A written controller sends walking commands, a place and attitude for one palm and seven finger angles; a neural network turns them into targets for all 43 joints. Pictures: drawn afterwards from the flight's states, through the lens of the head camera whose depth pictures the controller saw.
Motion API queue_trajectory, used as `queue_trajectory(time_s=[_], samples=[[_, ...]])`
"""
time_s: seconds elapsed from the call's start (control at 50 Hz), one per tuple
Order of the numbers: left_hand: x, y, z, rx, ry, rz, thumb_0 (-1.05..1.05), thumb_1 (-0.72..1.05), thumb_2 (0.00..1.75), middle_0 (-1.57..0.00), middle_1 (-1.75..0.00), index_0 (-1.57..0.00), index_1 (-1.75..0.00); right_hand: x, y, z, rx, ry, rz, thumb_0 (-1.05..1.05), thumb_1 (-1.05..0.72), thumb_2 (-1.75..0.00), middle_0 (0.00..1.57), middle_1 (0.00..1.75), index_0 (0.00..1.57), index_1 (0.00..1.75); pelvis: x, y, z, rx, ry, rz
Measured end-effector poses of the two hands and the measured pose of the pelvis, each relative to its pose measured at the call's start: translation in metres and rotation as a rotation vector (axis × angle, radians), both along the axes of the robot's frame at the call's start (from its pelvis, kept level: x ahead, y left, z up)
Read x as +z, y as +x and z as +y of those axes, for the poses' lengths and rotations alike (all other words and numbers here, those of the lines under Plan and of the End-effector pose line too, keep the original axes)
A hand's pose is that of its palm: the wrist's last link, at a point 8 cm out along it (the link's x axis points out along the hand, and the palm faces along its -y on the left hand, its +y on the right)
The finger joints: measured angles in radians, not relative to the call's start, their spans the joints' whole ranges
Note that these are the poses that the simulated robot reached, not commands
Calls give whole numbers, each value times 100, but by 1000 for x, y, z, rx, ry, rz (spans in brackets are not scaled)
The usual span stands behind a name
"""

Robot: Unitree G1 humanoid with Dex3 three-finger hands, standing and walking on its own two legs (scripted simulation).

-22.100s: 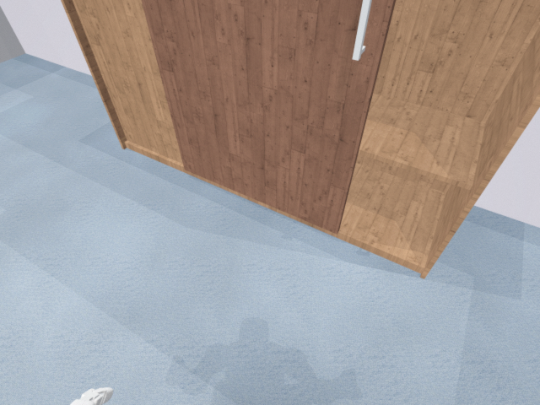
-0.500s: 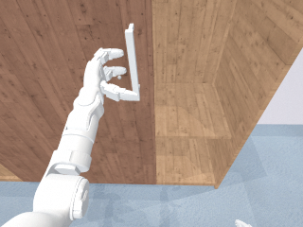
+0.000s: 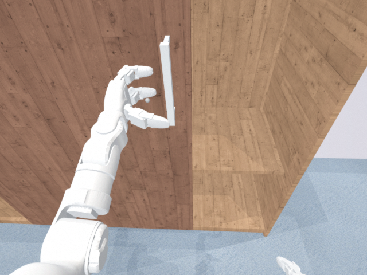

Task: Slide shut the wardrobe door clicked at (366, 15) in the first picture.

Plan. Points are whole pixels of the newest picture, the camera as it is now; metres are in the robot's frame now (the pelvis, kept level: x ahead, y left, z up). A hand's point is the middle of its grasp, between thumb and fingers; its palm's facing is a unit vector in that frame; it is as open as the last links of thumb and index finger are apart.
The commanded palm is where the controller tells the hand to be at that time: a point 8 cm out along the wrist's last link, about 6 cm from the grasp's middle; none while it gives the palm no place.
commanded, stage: move the hooked fingers beside the handle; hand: left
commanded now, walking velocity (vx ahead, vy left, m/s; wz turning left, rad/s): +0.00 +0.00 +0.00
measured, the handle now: (169, 84) +0.50 +0.05 +0.19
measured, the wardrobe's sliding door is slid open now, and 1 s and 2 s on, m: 0.39 0.39 0.39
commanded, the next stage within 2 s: none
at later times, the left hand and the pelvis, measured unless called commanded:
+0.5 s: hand (137, 100) +0.41 +0.11 +0.21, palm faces +0.01 -1.00 +0.01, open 14.0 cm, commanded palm +0.39 +0.17 +0.20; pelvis -0.01 +0.00 +0.00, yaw +0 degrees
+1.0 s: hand (138, 98) +0.41 +0.11 +0.21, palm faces +0.00 -1.00 -0.01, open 14.0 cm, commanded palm +0.39 +0.17 +0.20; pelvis +0.00 +0.00 +0.00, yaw +0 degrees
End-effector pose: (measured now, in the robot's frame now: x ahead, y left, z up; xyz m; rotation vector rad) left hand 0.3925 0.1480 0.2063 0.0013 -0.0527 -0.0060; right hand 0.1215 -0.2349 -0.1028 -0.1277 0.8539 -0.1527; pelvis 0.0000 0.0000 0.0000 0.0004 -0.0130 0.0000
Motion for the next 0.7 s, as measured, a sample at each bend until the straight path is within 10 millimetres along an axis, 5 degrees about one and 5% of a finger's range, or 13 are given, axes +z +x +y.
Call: queue_trajectory(time_s=[0.6, 0.7], samples=[[7, -5, 21, 10, -4, -32, -2, -51, 30, -30, -120, -30, -120, 2, -19, -5, -27, -22, -9, 1, -91, -90, 20, 30, 20, 30, 0, -10, 3, -6, -3, -4], [-5, -4, 19, 1, -10, 26, -2, -51, 30, -30, -120, -30, -120, 2, -17, -5, -25, -21, -6, 1, -91, -90, 20, 30, 20, 30, 0, -9, 3, -4, -3, -1]])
